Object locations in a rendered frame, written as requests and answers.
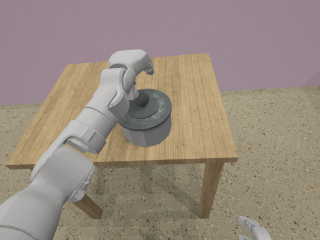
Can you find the table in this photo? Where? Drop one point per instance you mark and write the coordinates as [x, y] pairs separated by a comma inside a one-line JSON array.
[[200, 132]]

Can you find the lid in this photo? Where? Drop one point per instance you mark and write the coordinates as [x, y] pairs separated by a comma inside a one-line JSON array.
[[150, 116]]

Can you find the left robot forearm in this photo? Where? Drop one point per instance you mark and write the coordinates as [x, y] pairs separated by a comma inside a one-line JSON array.
[[109, 103]]

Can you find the knob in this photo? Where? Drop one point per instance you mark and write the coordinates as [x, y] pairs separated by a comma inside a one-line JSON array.
[[142, 99]]

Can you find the pot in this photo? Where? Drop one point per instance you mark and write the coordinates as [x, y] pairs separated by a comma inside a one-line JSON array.
[[150, 137]]

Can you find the robot right hand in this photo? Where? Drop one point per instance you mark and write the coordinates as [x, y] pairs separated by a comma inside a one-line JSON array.
[[258, 233]]

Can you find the left robot upper arm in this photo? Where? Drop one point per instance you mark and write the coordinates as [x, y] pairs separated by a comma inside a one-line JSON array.
[[34, 212]]

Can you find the robot left hand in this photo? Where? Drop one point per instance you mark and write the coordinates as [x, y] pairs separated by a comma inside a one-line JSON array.
[[139, 60]]

